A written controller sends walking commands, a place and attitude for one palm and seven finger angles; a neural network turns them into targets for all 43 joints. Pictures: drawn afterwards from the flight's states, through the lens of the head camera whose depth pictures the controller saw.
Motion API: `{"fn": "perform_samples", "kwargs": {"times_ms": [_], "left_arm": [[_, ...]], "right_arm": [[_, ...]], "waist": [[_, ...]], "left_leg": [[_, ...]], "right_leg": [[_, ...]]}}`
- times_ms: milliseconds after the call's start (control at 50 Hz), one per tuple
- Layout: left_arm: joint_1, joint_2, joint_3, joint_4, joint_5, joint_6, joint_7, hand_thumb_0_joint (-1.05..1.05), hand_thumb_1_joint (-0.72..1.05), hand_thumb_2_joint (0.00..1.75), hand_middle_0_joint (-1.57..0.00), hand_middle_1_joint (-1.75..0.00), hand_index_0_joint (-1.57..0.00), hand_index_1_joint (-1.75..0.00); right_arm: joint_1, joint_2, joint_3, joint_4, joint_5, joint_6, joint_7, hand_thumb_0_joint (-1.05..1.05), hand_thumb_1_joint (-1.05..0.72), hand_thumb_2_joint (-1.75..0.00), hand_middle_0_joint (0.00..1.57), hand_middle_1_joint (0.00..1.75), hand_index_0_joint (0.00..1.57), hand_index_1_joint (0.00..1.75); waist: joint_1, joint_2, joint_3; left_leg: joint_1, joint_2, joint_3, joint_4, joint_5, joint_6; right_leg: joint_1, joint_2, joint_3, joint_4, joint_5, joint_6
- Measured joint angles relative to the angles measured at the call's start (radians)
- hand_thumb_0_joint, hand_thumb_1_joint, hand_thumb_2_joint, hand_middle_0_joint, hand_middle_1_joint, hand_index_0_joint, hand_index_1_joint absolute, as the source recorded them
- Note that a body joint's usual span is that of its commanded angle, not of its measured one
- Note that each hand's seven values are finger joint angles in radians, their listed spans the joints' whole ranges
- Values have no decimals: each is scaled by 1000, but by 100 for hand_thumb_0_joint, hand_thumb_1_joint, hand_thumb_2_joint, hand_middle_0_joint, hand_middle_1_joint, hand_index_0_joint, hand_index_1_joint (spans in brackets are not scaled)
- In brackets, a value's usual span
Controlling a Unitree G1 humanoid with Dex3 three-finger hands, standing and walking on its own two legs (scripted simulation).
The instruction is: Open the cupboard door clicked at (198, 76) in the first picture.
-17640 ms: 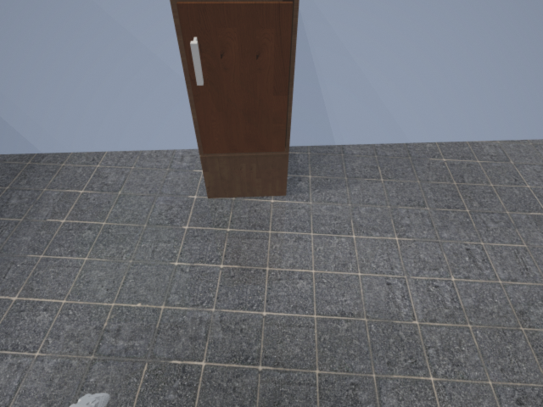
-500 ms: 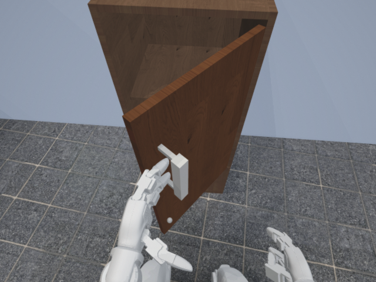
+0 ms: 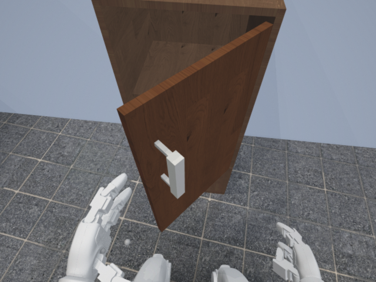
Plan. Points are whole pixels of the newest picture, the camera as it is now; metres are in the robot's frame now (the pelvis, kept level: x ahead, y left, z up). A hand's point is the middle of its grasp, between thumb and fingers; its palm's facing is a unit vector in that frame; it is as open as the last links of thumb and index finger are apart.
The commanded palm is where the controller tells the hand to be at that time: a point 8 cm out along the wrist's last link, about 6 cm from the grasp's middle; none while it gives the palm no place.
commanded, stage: slide the hand sideways off the handle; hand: left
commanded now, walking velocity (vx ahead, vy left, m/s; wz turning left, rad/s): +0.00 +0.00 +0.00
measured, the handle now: (169, 170) +0.32 +0.06 +0.07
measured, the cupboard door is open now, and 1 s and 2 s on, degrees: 51 51 51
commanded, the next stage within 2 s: draw the hand back to the body in 0.06 s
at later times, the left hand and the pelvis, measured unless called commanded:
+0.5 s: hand (97, 241) +0.18 +0.15 +0.12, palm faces -0.09 -0.99 -0.04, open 16.3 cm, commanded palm +0.16 +0.21 +0.13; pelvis +0.00 +0.02 +0.03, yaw +0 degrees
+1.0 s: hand (17, 212) +0.20 +0.23 +0.18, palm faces +0.26 -0.90 -0.36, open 13.4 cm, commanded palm +0.16 +0.28 +0.22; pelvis +0.02 +0.02 +0.08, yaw +0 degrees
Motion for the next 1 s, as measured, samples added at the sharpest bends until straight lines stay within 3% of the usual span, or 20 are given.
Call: {"fn": "perform_samples", "kwargs": {"times_ms": [120,260,380,680,740,800,880,1000], "left_arm": [[18,13,1,-25,-31,-5,-55,-1,-50,30,-15,-31,-16,-30],[-5,22,-29,-76,-7,47,-20,-1,-50,30,-15,-30,-15,-30],[22,49,21,-143,-22,115,4,-1,-49,30,-15,-30,-16,-30],[77,108,133,-203,-105,185,-71,-1,-46,31,-15,-30,-16,-30],[88,139,135,-254,-15,270,35,-1,-41,33,-15,-30,-16,-30],[118,142,130,-290,45,351,133,-1,-34,37,-15,-30,-16,-30],[121,153,139,-295,79,408,201,-1,-22,42,-16,-30,-17,-30],[65,167,192,-272,91,431,241,-1,-2,50,-17,-30,-18,-30]], "right_arm": [[-3,-9,-7,-1,5,-14,-12,1,-90,-90,20,30,21,30],[1,0,-2,-16,9,-12,-16,1,-90,-90,20,30,20,30],[27,19,21,-19,26,11,-23,1,-90,-90,20,30,21,30],[57,-20,24,-17,45,-36,-41,1,-90,-90,20,30,21,30],[62,-16,26,-13,42,-20,-70,1,-90,-90,20,30,21,30],[61,-10,33,-7,37,-8,-91,1,-90,-90,20,30,21,30],[59,-7,49,13,30,-11,-107,1,-90,-90,20,30,20,30],[40,-5,71,73,23,-41,-110,1,-90,-90,20,30,21,30]], "waist": [[2,8,-1],[5,12,6],[2,22,13],[-1,25,19],[17,19,16],[22,24,21],[33,29,41],[49,29,77]], "left_leg": [[-24,-1,-5,27,-5,4],[-22,0,1,37,-4,13],[75,1,4,-42,21,18],[251,-1,3,-187,63,27],[304,-1,15,-234,75,27],[369,-4,22,-299,95,31],[451,-11,27,-379,125,36],[560,-20,28,-481,163,38]], "right_leg": [[-18,0,-5,19,-2,3],[-16,0,0,25,2,9],[82,2,6,-62,34,16],[267,2,8,-230,90,27],[314,1,21,-273,104,30],[376,-2,30,-337,127,33],[457,-9,35,-416,157,37],[565,-17,37,-515,194,40]]}}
